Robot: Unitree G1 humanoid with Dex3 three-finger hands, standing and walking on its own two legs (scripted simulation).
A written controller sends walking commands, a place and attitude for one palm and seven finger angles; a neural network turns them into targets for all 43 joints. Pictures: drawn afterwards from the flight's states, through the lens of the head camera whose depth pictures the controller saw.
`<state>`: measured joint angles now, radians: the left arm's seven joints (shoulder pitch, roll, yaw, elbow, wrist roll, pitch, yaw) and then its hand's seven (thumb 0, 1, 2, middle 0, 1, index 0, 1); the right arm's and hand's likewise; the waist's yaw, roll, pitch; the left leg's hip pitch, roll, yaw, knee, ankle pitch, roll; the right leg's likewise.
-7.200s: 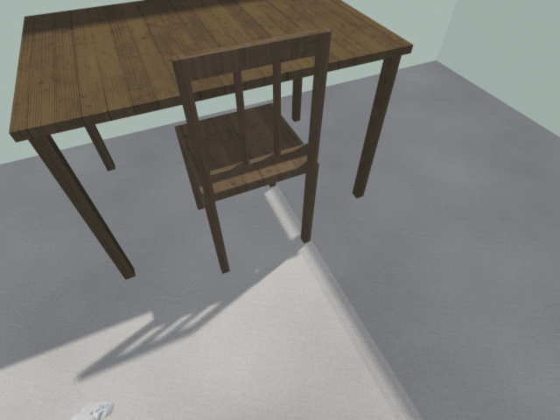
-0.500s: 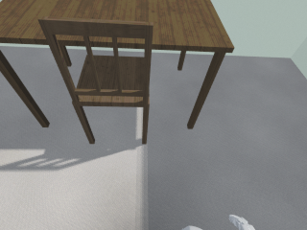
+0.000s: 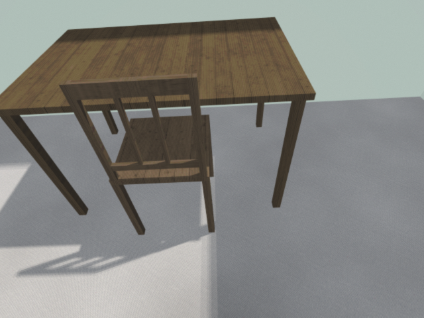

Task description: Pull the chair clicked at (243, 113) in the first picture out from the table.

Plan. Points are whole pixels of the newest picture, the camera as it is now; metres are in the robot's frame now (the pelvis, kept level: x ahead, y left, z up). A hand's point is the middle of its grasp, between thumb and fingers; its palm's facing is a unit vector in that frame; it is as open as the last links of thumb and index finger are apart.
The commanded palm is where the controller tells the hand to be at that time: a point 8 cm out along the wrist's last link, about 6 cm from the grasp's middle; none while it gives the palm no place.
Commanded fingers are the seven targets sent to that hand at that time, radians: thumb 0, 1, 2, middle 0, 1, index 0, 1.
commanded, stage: take the last steps up to it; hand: left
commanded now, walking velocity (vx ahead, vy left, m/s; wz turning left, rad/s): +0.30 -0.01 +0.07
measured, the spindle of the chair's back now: (130, 133) +0.70 +0.33 -0.08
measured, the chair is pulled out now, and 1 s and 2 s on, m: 0.00 0.00 0.00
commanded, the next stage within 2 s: come to a stop and stand still in 0.54 s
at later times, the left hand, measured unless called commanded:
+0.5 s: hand out of the picture +0.09 +0.19 -0.19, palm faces +0.12 -0.98 -0.15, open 7.4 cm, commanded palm none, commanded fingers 0.00 0.90 0.90 -0.20 -0.30 -0.20 -0.30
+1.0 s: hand (148, 248) +0.33 +0.21 -0.17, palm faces +0.04 -0.97 -0.25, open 7.3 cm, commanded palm none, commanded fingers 0.00 0.90 0.90 -0.20 -0.30 -0.20 -0.30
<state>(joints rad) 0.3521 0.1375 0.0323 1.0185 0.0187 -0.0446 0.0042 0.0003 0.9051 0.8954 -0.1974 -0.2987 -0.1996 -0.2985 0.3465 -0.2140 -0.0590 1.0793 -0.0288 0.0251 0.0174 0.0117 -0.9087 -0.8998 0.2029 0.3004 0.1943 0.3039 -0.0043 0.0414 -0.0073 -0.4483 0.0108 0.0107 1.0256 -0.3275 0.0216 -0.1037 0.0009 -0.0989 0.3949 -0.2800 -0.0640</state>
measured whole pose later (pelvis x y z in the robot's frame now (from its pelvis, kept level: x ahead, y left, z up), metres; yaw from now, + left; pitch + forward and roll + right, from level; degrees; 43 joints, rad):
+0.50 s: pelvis +0.17 +0.05 -0.02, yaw +0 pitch -1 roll +0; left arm 0.42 0.12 0.04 1.17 0.01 -0.03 0.02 0.01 0.91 0.90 -0.20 -0.30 -0.20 -0.30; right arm 0.13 -0.12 -0.03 1.01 -0.01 -0.08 -0.01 0.00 -0.91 -0.90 0.20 0.30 0.19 0.30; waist 0.04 -0.03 0.07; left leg -0.29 -0.02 0.15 0.56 -0.27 0.08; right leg -0.33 -0.04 -0.03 1.18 -0.42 -0.03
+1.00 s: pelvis +0.26 +0.03 -0.01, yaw +2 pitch -1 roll +1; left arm 0.14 0.14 0.03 1.02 0.02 0.00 0.04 0.00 0.91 0.90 -0.20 -0.30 -0.20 -0.30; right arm 0.25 -0.16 -0.06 1.07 0.00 0.04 -0.03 0.01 -0.91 -0.90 0.20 0.30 0.19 0.30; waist -0.02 0.04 0.11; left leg -0.34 -0.02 0.02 0.96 -0.57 -0.03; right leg -0.34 -0.05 -0.07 0.53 -0.17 -0.02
